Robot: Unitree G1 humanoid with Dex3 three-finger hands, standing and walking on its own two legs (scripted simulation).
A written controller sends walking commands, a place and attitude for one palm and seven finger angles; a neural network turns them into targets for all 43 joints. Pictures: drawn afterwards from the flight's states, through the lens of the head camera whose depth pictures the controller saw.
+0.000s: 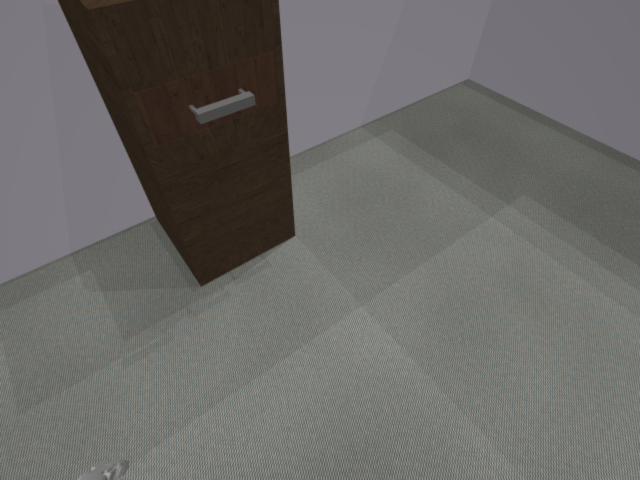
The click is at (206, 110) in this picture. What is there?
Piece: drawer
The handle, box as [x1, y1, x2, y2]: [189, 89, 255, 123]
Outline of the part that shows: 255,103 253,94 249,91 245,92 242,89 238,89 238,95 197,109 192,105 189,105 189,108 195,114 196,119 200,123 203,123 253,105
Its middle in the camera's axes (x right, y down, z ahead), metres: -0.27 -0.36 +1.03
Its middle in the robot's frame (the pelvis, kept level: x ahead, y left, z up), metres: +1.00 +0.31 -0.06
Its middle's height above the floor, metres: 0.71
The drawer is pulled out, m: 0.00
